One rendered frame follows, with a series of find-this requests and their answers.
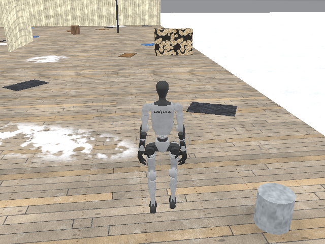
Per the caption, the robot left hand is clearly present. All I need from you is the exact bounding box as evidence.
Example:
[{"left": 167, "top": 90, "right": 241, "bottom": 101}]
[{"left": 138, "top": 150, "right": 150, "bottom": 165}]

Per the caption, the robot right forearm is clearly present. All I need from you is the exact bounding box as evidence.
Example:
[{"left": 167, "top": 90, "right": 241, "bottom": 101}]
[{"left": 178, "top": 125, "right": 186, "bottom": 151}]

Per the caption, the robot right hand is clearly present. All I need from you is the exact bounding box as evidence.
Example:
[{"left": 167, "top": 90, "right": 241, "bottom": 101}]
[{"left": 175, "top": 150, "right": 187, "bottom": 165}]

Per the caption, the robot left upper arm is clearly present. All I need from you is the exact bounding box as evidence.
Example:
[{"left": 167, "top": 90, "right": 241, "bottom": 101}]
[{"left": 141, "top": 103, "right": 152, "bottom": 132}]

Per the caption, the left robot foot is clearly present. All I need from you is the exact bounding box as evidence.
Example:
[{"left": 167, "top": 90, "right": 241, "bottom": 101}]
[{"left": 149, "top": 201, "right": 157, "bottom": 214}]

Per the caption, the robot left forearm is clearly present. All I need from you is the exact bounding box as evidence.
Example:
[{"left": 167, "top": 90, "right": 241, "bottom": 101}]
[{"left": 138, "top": 125, "right": 147, "bottom": 151}]

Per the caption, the right robot thigh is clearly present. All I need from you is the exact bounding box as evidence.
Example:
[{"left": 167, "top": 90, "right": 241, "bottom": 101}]
[{"left": 169, "top": 142, "right": 180, "bottom": 178}]

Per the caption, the robot right upper arm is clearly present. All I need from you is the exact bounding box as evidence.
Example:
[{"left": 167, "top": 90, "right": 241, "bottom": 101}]
[{"left": 173, "top": 103, "right": 183, "bottom": 132}]

